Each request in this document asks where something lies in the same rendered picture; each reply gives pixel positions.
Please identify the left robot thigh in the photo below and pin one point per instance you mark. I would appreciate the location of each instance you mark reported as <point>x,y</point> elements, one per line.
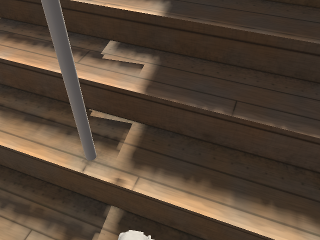
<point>134,235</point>

